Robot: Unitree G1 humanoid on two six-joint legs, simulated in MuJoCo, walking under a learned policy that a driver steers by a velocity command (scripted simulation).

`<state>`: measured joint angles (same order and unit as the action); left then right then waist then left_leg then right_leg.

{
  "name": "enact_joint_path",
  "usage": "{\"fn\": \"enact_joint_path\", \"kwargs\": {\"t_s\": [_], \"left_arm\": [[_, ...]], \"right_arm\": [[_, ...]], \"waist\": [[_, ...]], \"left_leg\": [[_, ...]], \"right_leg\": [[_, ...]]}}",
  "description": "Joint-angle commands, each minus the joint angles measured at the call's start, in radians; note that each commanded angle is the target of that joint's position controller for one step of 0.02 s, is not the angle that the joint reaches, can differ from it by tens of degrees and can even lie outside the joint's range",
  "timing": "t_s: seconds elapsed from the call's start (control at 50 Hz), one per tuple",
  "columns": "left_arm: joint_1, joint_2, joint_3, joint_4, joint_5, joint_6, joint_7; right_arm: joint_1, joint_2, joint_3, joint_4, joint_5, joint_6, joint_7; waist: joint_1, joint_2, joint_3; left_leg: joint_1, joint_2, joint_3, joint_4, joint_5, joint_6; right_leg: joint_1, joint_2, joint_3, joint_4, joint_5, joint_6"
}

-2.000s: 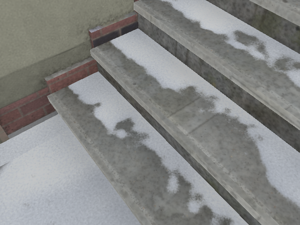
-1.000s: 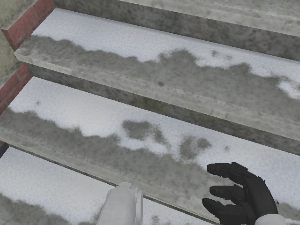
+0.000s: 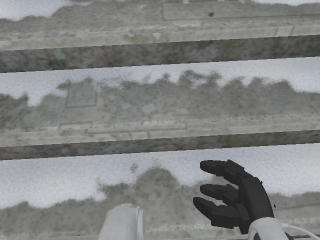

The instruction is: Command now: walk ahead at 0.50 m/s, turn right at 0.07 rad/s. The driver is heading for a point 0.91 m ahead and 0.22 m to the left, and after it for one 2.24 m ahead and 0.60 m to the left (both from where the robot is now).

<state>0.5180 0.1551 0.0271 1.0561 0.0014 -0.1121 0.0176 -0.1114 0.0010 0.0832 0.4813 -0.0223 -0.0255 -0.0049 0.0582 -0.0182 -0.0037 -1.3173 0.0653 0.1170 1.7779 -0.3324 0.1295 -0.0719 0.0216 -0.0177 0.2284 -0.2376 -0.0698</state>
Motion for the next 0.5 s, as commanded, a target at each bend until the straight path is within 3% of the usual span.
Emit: {"fn": "enact_joint_path", "kwargs": {"t_s": [0.02,0.04,0.06,0.08,0.1,0.12,0.14,0.16,0.18,0.2,0.22,0.24,0.26,0.3,0.32,0.34,0.38,0.4,0.44,0.46,0.48,0.5], "left_arm": [[-0.033,0.155,0.024,-0.111,-0.034,-0.015,0.031],[-0.023,0.206,0.039,-0.126,-0.019,-0.02,0.031],[-0.052,0.254,0.057,-0.149,-0.022,-0.027,0.023],[-0.097,0.281,0.074,-0.173,-0.026,-0.034,-0.001],[-0.144,0.253,0.078,-0.212,-0.019,-0.049,-0.014],[-0.12,0.117,0.068,-0.284,-0.023,-0.055,-0.059],[-0.12,0.083,0.065,-0.309,0.04,-0.063,-0.07],[-0.162,-0.001,0.044,-0.374,0.055,-0.055,-0.061],[-0.243,-0.037,0.025,-0.423,0.066,-0.049,-0.046],[-0.299,-0.076,0.005,-0.449,0.061,-0.032,-0.03],[-0.279,-0.104,-0.013,-0.455,0.042,-0.006,-0.019],[-0.247,-0.136,-0.03,-0.453,0.034,0.016,-0.011],[-0.259,-0.139,-0.039,-0.457,0.025,0.028,-0.008],[-0.371,-0.103,-0.044,-0.501,0.029,0.046,-0.004],[-0.443,-0.109,-0.045,-0.513,0.028,0.05,0.007],[-0.495,-0.111,-0.054,-0.555,0.031,0.051,0.01],[-0.616,-0.133,-0.069,-0.618,0.038,0.053,0.017],[-0.69,-0.145,-0.088,-0.661,0.04,0.05,0.011],[-0.788,-0.131,-0.095,-0.701,0.034,0.047,-0.014],[-0.801,-0.126,-0.101,-0.712,0.041,0.053,-0.034],[-0.818,-0.135,-0.104,-0.721,0.031,0.058,-0.036],[-0.712,-0.138,-0.093,-0.646,0.003,0.054,-0.035]], "right_arm": [[0.017,-0.069,-0.021,-0.03,0.032,-0.005,0.006],[0.181,-0.11,-0.052,0.034,0.027,0.01,-0.007],[0.296,-0.168,-0.073,0.069,0.022,0.012,-0.006],[0.36,-0.213,-0.091,0.092,0.012,0.0,-0.006],[0.432,-0.285,-0.128,0.134,-0.014,-0.008,-0.007],[0.474,-0.381,-0.162,0.194,-0.016,0.003,-0.022],[0.404,-0.35,-0.175,0.196,-0.001,0.009,-0.024],[0.301,-0.298,-0.168,0.228,0.011,-0.011,-0.017],[0.303,-0.239,-0.155,0.296,0.01,-0.026,-0.011],[0.358,-0.172,-0.14,0.377,0.001,-0.042,-0.009],[0.391,-0.108,-0.123,0.434,-0.01,-0.053,-0.003],[0.437,-0.083,-0.117,0.469,-0.008,-0.061,0.004],[0.449,-0.076,-0.112,0.494,-0.008,-0.074,0.009],[0.421,-0.133,-0.114,0.496,0.002,-0.096,0.018],[0.478,-0.162,-0.115,0.508,-0.003,-0.109,0.019],[0.5,-0.195,-0.116,0.509,0.001,-0.12,0.017],[0.584,-0.224,-0.122,0.533,0.005,-0.127,0.01],[0.622,-0.219,-0.124,0.545,0.014,-0.118,0.003],[0.706,-0.222,-0.128,0.547,0.007,-0.099,-0.027],[0.716,-0.251,-0.144,0.519,0.019,-0.089,-0.044],[0.711,-0.251,-0.15,0.513,0.024,-0.079,-0.051],[0.644,-0.237,-0.14,0.476,0.039,-0.076,-0.051]], "waist": [[-0.086,-0.052,-0.18],[-0.146,-0.1,-0.296],[-0.202,-0.127,-0.346],[-0.237,-0.139,-0.385],[-0.263,-0.133,-0.399],[-0.22,0.252,-0.376],[-0.184,0.168,-0.399],[-0.087,0.062,-0.263],[-0.055,-0.028,-0.093],[-0.043,-0.075,0.012],[-0.005,-0.054,0.051],[0.009,-0.037,0.072],[0.02,-0.02,0.098],[0.034,-0.002,0.137],[-0.008,0.04,0.1],[-0.001,0.058,0.097],[-0.036,0.071,0.088],[-0.045,0.023,0.089],[-0.112,0.03,0.074],[-0.136,0.019,0.003],[-0.146,0.063,-0.021],[-0.082,0.059,-0.124]], "left_leg": [[0.818,-0.084,0.125,-0.431,-0.028,0.023],[0.867,-0.121,0.127,-0.435,-0.103,0.03],[0.877,-0.128,0.097,-0.57,-0.12,0.038],[0.976,-0.141,0.052,-0.779,-0.086,0.043],[1.106,-0.062,-0.197,-0.907,-0.186,0.079],[1.292,0.233,-0.84,-1.26,-0.044,0.268],[1.223,0.257,-1.072,-1.441,-0.106,0.265],[1.109,0.238,-0.928,-1.444,-0.33,0.199],[1.006,0.223,-0.803,-1.423,-0.384,0.152],[0.936,0.188,-0.633,-1.386,-0.249,0.119],[0.897,0.143,-0.499,-1.384,-0.128,0.085],[0.905,0.12,-0.394,-1.387,-0.004,0.054],[0.897,0.113,-0.325,-1.396,0.085,0.043],[0.833,0.087,-0.234,-1.476,0.126,0.037],[0.893,0.109,-0.262,-1.525,0.231,0.079],[0.926,0.119,-0.273,-1.557,0.201,0.082],[1.053,0.12,-0.312,-1.582,0.116,0.087],[1.059,0.079,-0.295,-1.601,0.038,0.051],[1.133,0.067,-0.324,-1.655,0.14,0.08],[1.131,0.092,-0.306,-1.79,0.312,0.109],[1.11,0.087,-0.275,-1.831,0.482,0.118],[1.056,0.054,-0.173,-1.728,1.001,0.106]], "right_leg": [[-0.256,-0.162,0.023,-0.151,1.102,-0.179],[-0.079,-0.214,0.021,0.026,1.551,-0.176],[0.063,-0.247,0.042,0.202,1.687,-0.155],[0.103,-0.234,0.032,0.399,1.64,-0.128],[-0.047,-0.18,0.065,0.679,1.413,-0.104],[-0.522,0.085,0.036,1.209,0.323,-0.028],[-0.651,0.108,0.207,1.674,0.126,-0.02],[-0.764,0.06,0.221,1.818,0.209,-0.026],[-0.882,0.041,0.179,1.879,0.212,-0.046],[-0.973,0.031,0.186,1.917,0.195,-0.067],[-1.009,0.038,0.2,1.952,0.149,-0.075],[-1.057,0.033,0.21,1.951,0.123,-0.081],[-1.104,0.033,0.228,1.929,0.092,-0.079],[-1.107,-0.004,0.144,1.73,0.042,-0.059],[-1.16,0.011,0.028,1.899,0.002,-0.061],[-1.203,-0.042,0.004,1.889,-0.011,-0.06],[-1.356,-0.09,-0.023,1.961,-0.116,-0.068],[-1.334,-0.124,-0.032,1.785,-0.121,-0.069],[-1.308,-0.13,-0.073,1.6,-0.115,-0.048],[-1.082,-0.14,-0.1,1.363,-0.088,-0.055],[-0.892,-0.12,-0.132,1.194,-0.13,-0.062],[-0.573,-0.02,-0.207,1.047,-0.156,-0.078]]}}
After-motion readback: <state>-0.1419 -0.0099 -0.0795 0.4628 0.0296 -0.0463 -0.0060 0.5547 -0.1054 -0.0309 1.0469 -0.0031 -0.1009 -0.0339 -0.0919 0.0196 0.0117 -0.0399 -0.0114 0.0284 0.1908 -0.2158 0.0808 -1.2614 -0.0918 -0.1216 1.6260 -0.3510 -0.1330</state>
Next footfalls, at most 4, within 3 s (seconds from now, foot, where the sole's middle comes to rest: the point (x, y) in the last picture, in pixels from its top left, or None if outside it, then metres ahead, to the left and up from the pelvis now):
0.08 left None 0.22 0.10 -0.63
0.56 right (207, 192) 0.52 -0.08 -0.47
1.08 left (114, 99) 0.77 0.24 -0.31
1.60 right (113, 11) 1.05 0.26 -0.14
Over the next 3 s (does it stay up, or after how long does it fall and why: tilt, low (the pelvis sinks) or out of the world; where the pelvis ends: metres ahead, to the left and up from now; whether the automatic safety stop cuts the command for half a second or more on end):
stays up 1.69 0.39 0.97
